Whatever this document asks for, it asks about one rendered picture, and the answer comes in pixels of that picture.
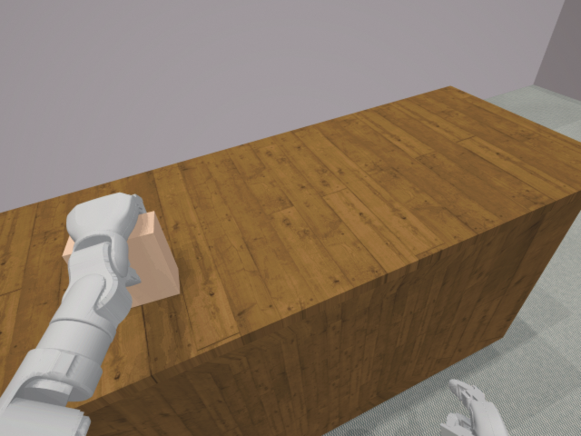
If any robot left hand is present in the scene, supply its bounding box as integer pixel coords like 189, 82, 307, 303
66, 193, 147, 287

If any robot left forearm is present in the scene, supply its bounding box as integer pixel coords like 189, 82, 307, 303
0, 230, 133, 417

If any left robot upper arm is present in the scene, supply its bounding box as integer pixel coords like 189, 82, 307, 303
0, 398, 91, 436

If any sponge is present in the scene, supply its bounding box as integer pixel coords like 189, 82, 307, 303
62, 211, 180, 308

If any table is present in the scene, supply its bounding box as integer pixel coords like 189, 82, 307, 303
0, 86, 581, 436

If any robot right hand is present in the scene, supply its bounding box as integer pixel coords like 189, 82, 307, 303
440, 379, 509, 436

